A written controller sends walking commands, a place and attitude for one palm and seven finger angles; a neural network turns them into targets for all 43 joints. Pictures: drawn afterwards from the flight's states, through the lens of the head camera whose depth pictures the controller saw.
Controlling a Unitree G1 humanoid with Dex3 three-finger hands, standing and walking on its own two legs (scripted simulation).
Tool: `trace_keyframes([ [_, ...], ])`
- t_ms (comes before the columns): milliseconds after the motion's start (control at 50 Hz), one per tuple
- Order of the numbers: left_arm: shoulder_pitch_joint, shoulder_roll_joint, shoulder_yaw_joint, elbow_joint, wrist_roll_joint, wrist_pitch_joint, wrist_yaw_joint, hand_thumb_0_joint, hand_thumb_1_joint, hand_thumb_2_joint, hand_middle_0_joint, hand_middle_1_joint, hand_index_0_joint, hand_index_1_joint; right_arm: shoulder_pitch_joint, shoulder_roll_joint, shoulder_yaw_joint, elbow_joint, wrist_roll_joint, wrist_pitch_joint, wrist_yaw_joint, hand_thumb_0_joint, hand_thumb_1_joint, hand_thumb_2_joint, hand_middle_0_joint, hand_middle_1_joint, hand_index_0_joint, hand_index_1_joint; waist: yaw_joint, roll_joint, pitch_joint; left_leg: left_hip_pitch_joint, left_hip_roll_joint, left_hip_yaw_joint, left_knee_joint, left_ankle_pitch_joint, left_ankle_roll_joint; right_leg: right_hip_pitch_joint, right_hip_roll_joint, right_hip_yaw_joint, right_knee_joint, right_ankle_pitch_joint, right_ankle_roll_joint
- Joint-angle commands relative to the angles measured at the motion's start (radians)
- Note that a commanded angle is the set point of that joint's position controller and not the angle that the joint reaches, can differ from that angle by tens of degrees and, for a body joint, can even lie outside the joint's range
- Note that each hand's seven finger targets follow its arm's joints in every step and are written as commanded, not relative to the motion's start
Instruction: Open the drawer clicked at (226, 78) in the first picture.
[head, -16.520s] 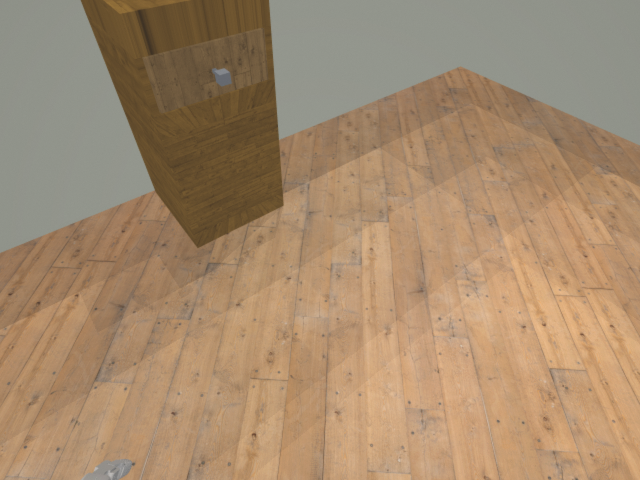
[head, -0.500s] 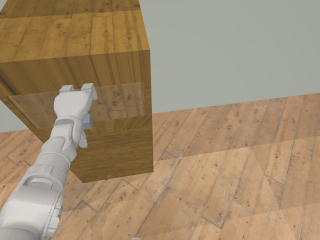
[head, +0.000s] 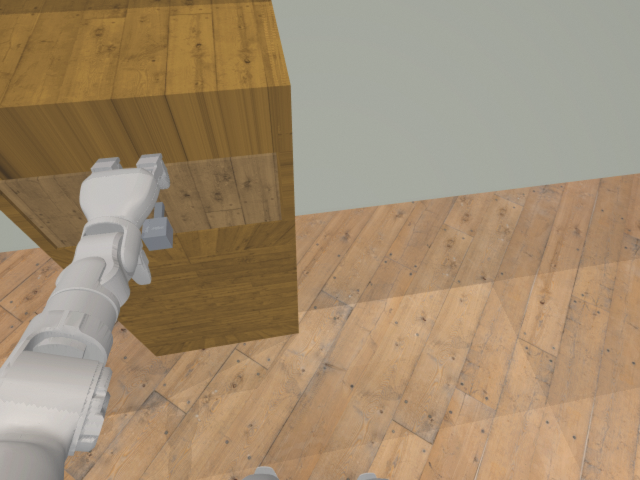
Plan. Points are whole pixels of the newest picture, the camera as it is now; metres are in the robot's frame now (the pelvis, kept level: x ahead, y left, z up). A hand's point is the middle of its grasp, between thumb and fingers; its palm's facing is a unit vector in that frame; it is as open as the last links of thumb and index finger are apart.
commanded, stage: move the hooked fingers above the handle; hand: left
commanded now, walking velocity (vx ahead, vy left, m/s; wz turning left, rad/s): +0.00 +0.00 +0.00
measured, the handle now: (158, 224) +0.49 +0.24 -0.04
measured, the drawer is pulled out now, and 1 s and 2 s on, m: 0.00 0.00 0.00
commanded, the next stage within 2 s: lower the fingers behind the handle in 0.54 s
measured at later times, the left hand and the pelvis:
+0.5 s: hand (138, 217) +0.46 +0.24 +0.03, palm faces -0.06 -0.01 -1.00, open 13.6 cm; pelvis +0.00 +0.00 +0.00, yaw +0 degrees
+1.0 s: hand (140, 218) +0.46 +0.24 +0.02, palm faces -0.01 -0.01 -1.00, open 13.6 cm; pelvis -0.02 +0.00 -0.01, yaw +0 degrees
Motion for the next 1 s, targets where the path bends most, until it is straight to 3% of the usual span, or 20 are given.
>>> trace_keyframes([
  [0,-0.462,0.210,0.081,-0.190,0.014,-0.005,0.093,0.000,-0.500,0.300,-0.300,-1.200,-0.300,-1.200,0.091,-0.146,-0.053,-0.061,-0.008,-0.017,0.008,0.000,-0.900,-0.900,0.200,0.300,0.200,0.300,-0.020,0.109,-0.368,0.326,0.018,0.018,-0.049,0.303,0.010,0.027,-0.005,-0.033,-0.066,0.198,-0.022],
  [20,-0.467,0.222,0.094,-0.174,0.019,0.015,0.109,0.000,-0.500,0.300,-0.300,-1.200,-0.300,-1.200,0.086,-0.149,-0.052,-0.060,-0.010,-0.015,0.012,0.000,-0.900,-0.900,0.200,0.300,0.200,0.300,-0.022,0.086,-0.359,0.310,0.018,0.018,-0.046,0.305,0.010,0.029,-0.004,-0.035,-0.063,0.204,-0.021],
  [60,-0.511,0.183,0.063,-0.162,0.015,0.050,0.123,0.000,-0.500,0.300,-0.300,-1.200,-0.300,-1.200,0.089,-0.150,-0.053,-0.054,-0.013,-0.013,0.018,0.000,-0.900,-0.900,0.200,0.300,0.200,0.300,-0.045,0.055,-0.370,0.310,0.018,0.017,-0.041,0.320,0.012,0.034,-0.004,-0.039,-0.064,0.220,-0.017],
  [120,-0.516,0.225,0.086,-0.149,0.017,0.091,0.131,0.000,-0.500,0.300,-0.300,-1.200,-0.300,-1.200,0.087,-0.155,-0.051,-0.057,-0.008,-0.006,0.020,0.000,-0.900,-0.900,0.200,0.300,0.200,0.300,-0.033,0.049,-0.401,0.312,0.012,0.025,-0.049,0.317,0.013,0.075,-0.005,-0.034,-0.071,0.237,-0.013],
  [180,-0.538,0.236,0.074,-0.105,0.014,0.127,0.115,0.000,-0.500,0.300,-0.300,-1.200,-0.300,-1.200,0.081,-0.155,-0.042,-0.056,-0.001,0.005,0.013,0.000,-0.900,-0.900,0.200,0.300,0.200,0.300,-0.051,0.003,-0.370,0.274,0.008,0.032,-0.058,0.290,0.020,0.104,-0.011,-0.024,-0.087,0.251,-0.005],
  [220,-0.529,0.250,0.079,-0.089,0.011,0.138,0.102,0.000,-0.500,0.300,-0.300,-1.200,-0.300,-1.200,0.072,-0.154,-0.037,-0.060,0.003,0.007,0.008,0.000,-0.900,-0.900,0.200,0.300,0.200,0.300,-0.040,0.012,-0.349,0.268,0.006,0.036,-0.073,0.258,0.021,0.114,-0.013,-0.022,-0.100,0.223,-0.006],
  [240,-0.547,0.240,0.061,-0.087,0.009,0.143,0.095,0.000,-0.500,0.300,-0.300,-1.200,-0.300,-1.200,0.070,-0.153,-0.032,-0.062,0.004,0.009,0.004,0.000,-0.900,-0.900,0.200,0.300,0.200,0.300,-0.049,0.007,-0.324,0.258,0.006,0.037,-0.079,0.244,0.023,0.112,-0.014,-0.023,-0.106,0.216,-0.005],
  [360,-0.519,0.292,0.091,-0.068,-0.001,0.111,0.048,0.000,-0.500,0.300,-0.300,-1.200,-0.300,-1.200,0.066,-0.150,-0.020,-0.076,0.008,0.010,-0.014,0.000,-0.900,-0.900,0.200,0.300,0.200,0.300,-0.036,-0.009,-0.305,0.221,0.003,0.040,-0.089,0.202,0.028,0.153,-0.021,-0.008,-0.119,0.197,-0.004],
  [420,-0.507,0.280,0.081,-0.087,0.005,0.078,0.043,0.000,-0.500,0.300,-0.300,-1.200,-0.300,-1.200,0.065,-0.147,-0.021,-0.088,0.010,0.002,-0.018,0.000,-0.900,-0.900,0.200,0.300,0.200,0.300,-0.032,0.024,-0.297,0.221,0.005,0.043,-0.089,0.182,0.028,0.126,-0.020,-0.007,-0.116,0.170,-0.005],
  [480,-0.464,0.279,0.095,-0.090,0.007,0.047,0.048,0.000,-0.500,0.300,-0.300,-1.200,-0.300,-1.200,0.074,-0.146,-0.026,-0.092,0.008,-0.001,-0.015,0.000,-0.900,-0.900,0.200,0.300,0.200,0.300,-0.021,0.016,-0.320,0.223,0.006,0.040,-0.079,0.192,0.026,0.123,-0.017,-0.011,-0.106,0.169,-0.007],
  [500,-0.471,0.255,0.075,-0.091,0.007,0.042,0.051,0.000,-0.500,0.300,-0.300,-1.200,-0.300,-1.200,0.074,-0.145,-0.026,-0.093,0.008,-0.004,-0.015,0.000,-0.900,-0.900,0.200,0.300,0.200,0.300,-0.031,0.018,-0.301,0.217,0.007,0.039,-0.079,0.181,0.025,0.103,-0.016,-0.014,-0.105,0.158,-0.008],
  [540,-0.491,0.259,0.078,-0.095,0.008,0.036,0.063,0.000,-0.500,0.300,-0.300,-1.200,-0.300,-1.200,0.078,-0.149,-0.028,-0.088,0.007,-0.010,-0.012,0.000,-0.900,-0.900,0.200,0.300,0.200,0.300,-0.035,0.024,-0.299,0.208,0.008,0.038,-0.077,0.156,0.025,0.083,-0.016,-0.015,-0.103,0.128,-0.007],
  [560,-0.514,0.258,0.079,-0.091,0.008,0.035,0.069,0.000,-0.500,0.300,-0.300,-1.200,-0.300,-1.200,0.081,-0.151,-0.030,-0.081,0.003,-0.011,-0.012,0.000,-0.900,-0.900,0.200,0.300,0.200,0.300,-0.047,0.010,-0.307,0.209,0.009,0.034,-0.069,0.163,0.027,0.078,-0.015,-0.015,-0.101,0.133,-0.007],
  [620,-0.511,0.279,0.097,-0.096,0.014,0.045,0.089,0.000,-0.500,0.300,-0.300,-1.200,-0.300,-1.200,0.090,-0.156,-0.035,-0.076,0.002,-0.013,-0.008,0.000,-0.900,-0.900,0.200,0.300,0.200,0.300,-0.038,0.022,-0.352,0.224,0.010,0.033,-0.065,0.172,0.025,0.076,-0.014,-0.017,-0.091,0.135,-0.007],
  [700,-0.493,0.227,0.063,-0.047,0.006,0.067,0.095,0.000,-0.500,0.300,-0.300,-1.200,-0.300,-1.200,0.100,-0.157,-0.036,-0.062,0.002,-0.014,0.000,0.000,-0.900,-0.900,0.200,0.300,0.200,0.300,-0.047,0.012,-0.326,0.203,0.009,0.036,-0.061,0.160,0.024,0.057,-0.012,-0.021,-0.092,0.128,-0.006],
  [760,-0.474,0.273,0.097,-0.007,0.006,0.085,0.092,0.000,-0.500,0.300,-0.300,-1.200,-0.300,-1.200,0.096,-0.164,-0.033,-0.054,0.001,-0.008,0.003,0.000,-0.900,-0.900,0.200,0.300,0.200,0.300,-0.038,0.002,-0.314,0.171,0.008,0.038,-0.056,0.159,0.026,0.071,-0.014,-0.015,-0.091,0.138,-0.007],
  [800,-0.469,0.254,0.073,0.019,0.004,0.096,0.086,0.000,-0.500,0.300,-0.300,-1.200,-0.300,-1.200,0.096,-0.162,-0.029,-0.056,0.005,-0.007,0.002,0.000,-0.900,-0.900,0.200,0.300,0.200,0.300,-0.047,0.001,-0.281,0.149,0.006,0.046,-0.058,0.124,0.028,0.059,-0.015,-0.013,-0.097,0.116,-0.004],
  [880,-0.454,0.300,0.094,0.051,0.007,0.102,0.073,0.000,-0.500,0.300,-0.300,-1.200,-0.300,-1.200,0.094,-0.167,-0.021,-0.060,0.007,-0.002,-0.003,0.000,-0.900,-0.900,0.200,0.300,0.200,0.300,-0.045,-0.036,-0.274,0.097,0.005,0.051,-0.050,0.102,0.033,0.076,-0.019,-0.004,-0.093,0.112,0.001],
  [980,-0.430,0.265,0.064,0.074,0.013,0.098,0.059,0.000,-0.500,0.300,-0.300,-1.200,-0.300,-1.200,0.095,-0.165,-0.018,-0.073,0.007,-0.004,-0.004,0.000,-0.900,-0.900,0.200,0.300,0.200,0.300,-0.046,-0.023,-0.263,0.082,0.004,0.053,-0.037,0.076,0.030,0.033,-0.019,-0.009,-0.078,0.079,0.000],
])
